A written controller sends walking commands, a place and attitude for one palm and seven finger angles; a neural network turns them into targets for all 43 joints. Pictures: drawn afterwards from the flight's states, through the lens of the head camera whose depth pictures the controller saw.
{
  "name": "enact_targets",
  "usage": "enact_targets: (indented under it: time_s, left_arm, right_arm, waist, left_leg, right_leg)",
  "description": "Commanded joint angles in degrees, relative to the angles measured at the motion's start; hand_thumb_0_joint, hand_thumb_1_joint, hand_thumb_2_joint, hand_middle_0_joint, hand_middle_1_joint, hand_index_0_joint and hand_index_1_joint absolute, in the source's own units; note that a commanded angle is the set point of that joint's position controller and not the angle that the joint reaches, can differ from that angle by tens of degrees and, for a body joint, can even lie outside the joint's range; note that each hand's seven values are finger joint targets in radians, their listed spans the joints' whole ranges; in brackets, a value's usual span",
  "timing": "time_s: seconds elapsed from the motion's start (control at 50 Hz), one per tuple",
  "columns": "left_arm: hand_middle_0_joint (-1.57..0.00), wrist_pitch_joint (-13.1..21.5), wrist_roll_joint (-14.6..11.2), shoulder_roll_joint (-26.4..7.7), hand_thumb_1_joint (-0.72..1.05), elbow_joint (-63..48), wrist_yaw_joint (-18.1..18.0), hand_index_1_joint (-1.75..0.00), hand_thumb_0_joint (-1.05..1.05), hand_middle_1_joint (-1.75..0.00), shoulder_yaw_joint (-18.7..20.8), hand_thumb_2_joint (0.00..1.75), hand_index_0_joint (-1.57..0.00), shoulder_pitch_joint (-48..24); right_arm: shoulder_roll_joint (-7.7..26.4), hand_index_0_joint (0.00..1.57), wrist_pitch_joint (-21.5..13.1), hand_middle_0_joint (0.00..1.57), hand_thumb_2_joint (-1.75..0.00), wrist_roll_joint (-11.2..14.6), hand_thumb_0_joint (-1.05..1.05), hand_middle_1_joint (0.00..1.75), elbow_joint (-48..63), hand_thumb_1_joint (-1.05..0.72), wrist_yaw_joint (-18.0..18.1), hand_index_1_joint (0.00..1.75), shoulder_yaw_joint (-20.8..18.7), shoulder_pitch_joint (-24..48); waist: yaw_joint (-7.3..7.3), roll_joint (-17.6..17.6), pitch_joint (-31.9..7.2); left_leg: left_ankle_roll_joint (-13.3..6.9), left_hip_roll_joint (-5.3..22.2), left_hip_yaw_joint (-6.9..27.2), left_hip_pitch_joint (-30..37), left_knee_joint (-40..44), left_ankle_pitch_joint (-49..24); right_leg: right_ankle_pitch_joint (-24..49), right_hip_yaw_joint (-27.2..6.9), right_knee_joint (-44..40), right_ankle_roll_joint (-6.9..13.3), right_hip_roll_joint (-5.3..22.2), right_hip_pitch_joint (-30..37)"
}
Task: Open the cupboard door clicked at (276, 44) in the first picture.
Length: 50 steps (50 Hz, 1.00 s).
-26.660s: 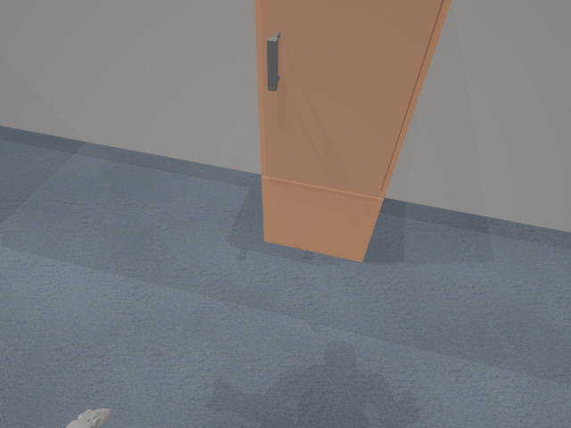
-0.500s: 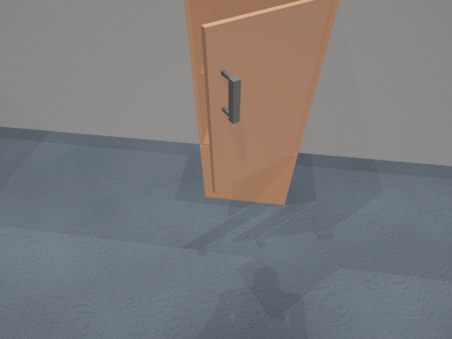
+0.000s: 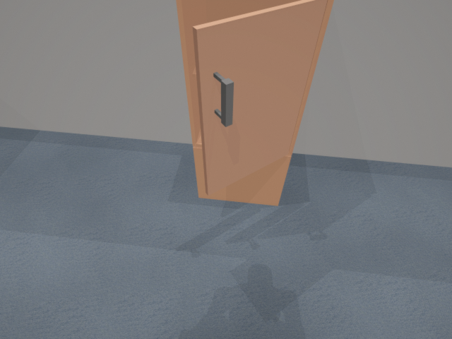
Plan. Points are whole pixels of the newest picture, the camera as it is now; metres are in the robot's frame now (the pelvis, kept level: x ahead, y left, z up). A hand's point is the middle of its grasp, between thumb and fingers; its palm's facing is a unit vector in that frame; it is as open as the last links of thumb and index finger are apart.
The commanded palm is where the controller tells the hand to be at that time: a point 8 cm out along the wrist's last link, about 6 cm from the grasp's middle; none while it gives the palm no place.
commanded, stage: look to check the result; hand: left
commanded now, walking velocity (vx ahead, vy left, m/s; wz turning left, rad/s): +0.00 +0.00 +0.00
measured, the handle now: (222, 99) +0.65 +0.04 +0.07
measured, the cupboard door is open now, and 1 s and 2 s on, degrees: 40 40 40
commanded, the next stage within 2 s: walk to a spot facing it in 0.46 s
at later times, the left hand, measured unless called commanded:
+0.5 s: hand out of the picture +0.04 +0.20 -0.17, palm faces +0.01 -0.97 -0.24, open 7.4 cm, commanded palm none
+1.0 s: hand out of the picture +0.09 +0.18 -0.18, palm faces -0.13 -0.95 -0.27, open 7.4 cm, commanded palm none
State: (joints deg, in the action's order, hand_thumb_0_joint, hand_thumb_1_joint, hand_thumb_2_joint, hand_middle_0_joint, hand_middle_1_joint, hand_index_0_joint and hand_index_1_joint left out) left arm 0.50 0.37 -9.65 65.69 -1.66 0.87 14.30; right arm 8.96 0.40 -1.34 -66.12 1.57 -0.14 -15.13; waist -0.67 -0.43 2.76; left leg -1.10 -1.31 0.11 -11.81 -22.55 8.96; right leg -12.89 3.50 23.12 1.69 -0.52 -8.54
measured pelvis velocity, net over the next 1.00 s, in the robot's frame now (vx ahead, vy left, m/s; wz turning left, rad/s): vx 0.01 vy -0.02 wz -0.20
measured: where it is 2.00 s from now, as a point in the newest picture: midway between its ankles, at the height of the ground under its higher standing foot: outside the picture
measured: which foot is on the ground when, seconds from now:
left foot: down 0.00-1.00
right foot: down 0.00-1.00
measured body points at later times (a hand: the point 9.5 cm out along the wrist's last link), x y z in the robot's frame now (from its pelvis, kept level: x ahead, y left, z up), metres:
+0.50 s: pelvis +0.02 +0.00 +0.00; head +0.03 +0.00 +0.45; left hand +0.04 +0.25 -0.15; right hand +0.05 -0.25 -0.15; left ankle +0.04 +0.11 -0.74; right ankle +0.00 -0.10 -0.74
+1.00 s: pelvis +0.01 -0.02 -0.01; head +0.05 -0.04 +0.43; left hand +0.10 +0.23 -0.16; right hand +0.02 -0.27 -0.18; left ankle +0.04 +0.11 -0.74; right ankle -0.02 -0.10 -0.73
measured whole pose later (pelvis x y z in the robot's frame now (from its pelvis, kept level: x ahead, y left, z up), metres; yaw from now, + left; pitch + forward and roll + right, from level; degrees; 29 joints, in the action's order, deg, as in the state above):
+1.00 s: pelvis +0.01 -0.02 -0.01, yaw -11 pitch -1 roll +2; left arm -3.4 1.2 -11.9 57.1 0.6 4.0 11.4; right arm 11.8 1.6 -2.0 -58.0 2.3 -2.8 -10.2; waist 1.3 -0.6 6.7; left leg 0.0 3.2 -10.1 -14.2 -31.7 16.4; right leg -23.6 0.6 41.4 0.6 -0.5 -17.8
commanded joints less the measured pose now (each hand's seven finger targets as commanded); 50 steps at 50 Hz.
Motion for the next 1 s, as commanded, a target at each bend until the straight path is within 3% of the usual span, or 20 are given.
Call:
enact_targets:
  time_s: [0.0, 0.16, 0.24, 0.52, 0.56, 0.58, 0.62, 0.7, 0.78, 0.82, 0.86, 0.88, 0.9, 0.94, 0.96, 0.98]
  left_arm:
    - [-0.20, 0.7, 0.1, -7.2, 0.90, -1.2, -0.2, -0.30, 0.00, -0.30, 1.1, 0.90, -0.20, 2.9]
    - [-0.20, 0.9, 0.1, -8.3, 0.90, -1.0, -0.2, -0.30, 0.00, -0.30, 1.0, 0.90, -0.20, 2.2]
    - [-0.20, 0.9, 0.2, -9.1, 0.90, -1.1, -0.2, -0.30, 0.00, -0.30, 1.1, 0.90, -0.20, 1.3]
    - [-0.20, 1.5, 0.2, -11.9, 0.90, -2.0, 0.0, -0.30, 0.00, -0.30, 1.5, 0.90, -0.20, -1.2]
    - [-0.20, 1.4, 0.2, -12.1, 0.90, -1.9, 0.1, -0.30, 0.00, -0.30, 1.3, 0.90, -0.20, -2.0]
    - [-0.20, 1.3, 0.2, -12.2, 0.90, -2.1, 0.1, -0.30, 0.00, -0.30, 1.5, 0.90, -0.20, -2.1]
    - [-0.20, 0.4, 0.2, -9.1, 0.90, -2.1, -0.1, -0.30, 0.00, -0.30, 1.3, 0.90, -0.20, -0.7]
    - [-0.20, -1.2, 0.5, -10.9, 0.90, -4.7, 0.3, -0.30, 0.00, -0.30, 2.7, 0.90, -0.20, -1.0]
    - [-0.20, -2.2, 0.8, -10.6, 0.90, -8.2, 1.0, -0.30, 0.00, -0.30, 3.7, 0.90, -0.20, -1.6]
    - [-0.20, -2.4, 0.9, -9.8, 0.90, -9.6, 1.3, -0.30, 0.00, -0.30, 3.8, 0.90, -0.20, -1.2]
    - [-0.20, -3.0, 1.0, -8.8, 0.90, -10.9, 1.8, -0.30, 0.00, -0.30, 4.1, 0.90, -0.20, -1.2]
    - [-0.20, -3.2, 1.0, -8.2, 0.90, -11.7, 1.9, -0.30, 0.00, -0.30, 4.2, 0.90, -0.20, -1.8]
    - [-0.20, -3.3, 1.0, -7.7, 0.90, -12.1, 2.1, -0.30, 0.00, -0.30, 4.3, 0.90, -0.20, -1.9]
    - [-0.20, -3.0, 0.9, -7.0, 0.90, -12.0, 2.3, -0.30, 0.00, -0.30, 4.4, 0.90, -0.20, 0.9]
    - [-0.20, -2.7, 0.9, -7.1, 0.90, -11.4, 2.3, -0.30, 0.00, -0.30, 4.6, 0.90, -0.20, 3.5]
    - [-0.20, -2.3, 1.3, -9.6, 0.90, -11.0, 2.0, -0.30, 0.00, -0.30, 5.2, 0.90, -0.20, 5.8]
  right_arm:
    - [6.8, 0.20, -0.8, 0.20, -0.90, 0.3, 0.00, 0.30, 1.7, -0.90, 0.3, 0.30, -0.8, -1.8]
    - [8.1, 0.20, -0.9, 0.20, -0.90, 0.3, 0.00, 0.30, 1.8, -0.90, 0.3, 0.30, -0.9, 0.1]
    - [8.8, 0.20, -0.9, 0.20, -0.90, 0.4, 0.00, 0.30, 1.8, -0.90, 0.3, 0.30, -1.0, 1.2]
    - [12.2, 0.20, -1.4, 0.20, -0.90, 0.5, 0.00, 0.30, 2.6, -0.90, 0.1, 0.30, -1.3, 4.8]
    - [12.4, 0.20, -1.4, 0.20, -0.90, 0.4, 0.00, 0.30, 2.5, -0.90, 0.1, 0.30, -1.2, 5.3]
    - [12.5, 0.20, -1.4, 0.20, -0.90, 0.3, 0.00, 0.30, 2.5, -0.90, 0.2, 0.30, -1.3, 5.2]
    - [8.9, 0.20, -0.8, 0.20, -0.90, 0.3, 0.00, 0.30, 2.4, -0.90, 0.4, 0.30, -0.9, 3.4]
    - [10.4, 0.20, 0.2, 0.20, -0.90, 0.3, 0.00, 0.30, 4.5, -0.90, 0.9, 0.30, -2.3, 2.6]
    - [12.0, 0.20, 0.5, 0.20, -0.90, 0.1, 0.00, 0.30, 7.9, -0.90, 1.3, 0.30, -3.7, 2.9]
    - [13.2, 0.20, 0.4, 0.20, -0.90, 0.1, 0.00, 0.30, 9.2, -0.90, 1.3, 0.30, -4.2, 2.9]
    - [14.1, 0.20, 0.1, 0.20, -0.90, -0.2, 0.00, 0.30, 10.4, -0.90, 1.4, 0.30, -4.9, 2.7]
    - [14.1, 0.20, -0.1, 0.20, -0.90, -0.5, 0.00, 0.30, 10.8, -0.90, 1.4, 0.30, -5.0, 2.8]
    - [13.9, 0.20, -0.2, 0.20, -0.90, -0.6, 0.00, 0.30, 11.3, -0.90, 1.4, 0.30, -4.9, 3.3]
    - [13.7, 0.20, -0.1, 0.20, -0.90, -0.6, 0.00, 0.30, 12.4, -0.90, 1.4, 0.30, -5.0, 5.3]
    - [13.8, 0.20, 0.0, 0.20, -0.90, -0.4, 0.00, 0.30, 12.9, -0.90, 1.3, 0.30, -5.0, 6.2]
    - [12.8, 0.20, 0.4, 0.20, -0.90, 0.1, 0.00, 0.30, 13.6, -0.90, 1.1, 0.30, -5.2, 7.1]
  waist:
    - [0.30, -0.3, 1.3]
    - [0.30, 0.1, -0.3]
    - [0.29, 0.3, 0.8]
    - [0.60, 0.1, -2.5]
    - [0.51, 0.0, -1.4]
    - [0.44, -0.2, -2.1]
    - [0.38, 0.1, -2.4]
    - [0.27, 0.8, -1.5]
    - [0.26, -1.4, -0.9]
    - [0.73, -5.2, -2.0]
    - [0.85, -9.3, -2.6]
    - [0.76, -10.0, -2.2]
    - [1.06, -9.5, -2.2]
    - [2.92, -6.4, -3.5]
    - [4.04, -4.2, -3.7]
    - [5.04, 2.8, -2.8]
  left_leg:
    - [-0.6, 5.9, 5.9, 0.7, 4.0, -1.6]
    - [-0.7, 6.4, 5.9, 2.5, 4.1, -3.9]
    - [-0.6, 6.5, 5.8, 2.4, 4.5, -3.7]
    - [-0.6, 7.0, 6.0, 4.8, 5.0, -7.5]
    - [-0.6, 7.1, 6.0, 4.6, 5.4, -7.8]
    - [-0.4, 7.4, 5.4, 5.3, 5.1, -8.0]
    - [0.1, 7.7, 3.5, 5.7, 2.9, -8.2]
    - [0.1, 8.8, 1.4, 3.9, -0.4, -4.6]
    - [-1.6, 12.0, 3.0, 3.4, 0.1, -0.8]
    - [-3.8, 15.5, 5.6, 3.7, 2.0, 0.4]
    - [-7.8, 21.4, 9.2, 3.2, 5.4, -2.6]
    - [-9.4, 23.1, 9.2, 3.1, 6.0, -5.5]
    - [-9.7, 23.5, 7.6, 2.6, 4.9, -8.8]
    - [-7.4, 21.8, 2.7, 0.2, -0.1, -12.4]
    - [-5.2, 19.2, -0.4, -1.0, -4.9, -11.8]
    - [-1.4, 14.1, -4.3, -5.7, -13.5, -3.4]
  right_leg:
    - [-0.5, -7.3, -6.6, 1.3, 6.8, -2.5]
    - [2.5, -7.3, -6.6, 1.3, 6.9, -1.4]
    - [2.4, -7.3, -7.1, 1.2, 6.9, -1.4]
    - [8.2, -7.4, -7.4, 1.2, 7.4, 1.6]
    - [8.5, -7.4, -7.4, 1.1, 7.5, 1.3]
    - [9.4, -8.0, -7.3, 1.1, 7.4, 1.1]
    - [12.4, -8.6, -5.7, 0.8, 7.5, -0.2]
    - [14.0, -11.1, -1.3, 1.5, 6.9, -3.1]
    - [10.3, -11.5, 4.1, 1.2, 4.1, -8.3]
    - [5.7, -9.8, 9.8, 0.5, 1.9, -10.3]
    - [-9.9, -5.9, 21.3, -0.6, 0.0, -12.6]
    - [-15.5, -4.9, 25.6, -1.0, 0.6, -14.0]
    - [-16.8, -5.1, 26.3, -1.0, 1.7, -13.5]
    - [-12.5, -3.9, 19.5, -1.0, 2.2, -7.9]
    - [-6.3, -3.1, 12.4, -1.0, 1.7, -4.2]
    - [6.7, -9.4, 1.9, 0.4, 4.5, -0.6]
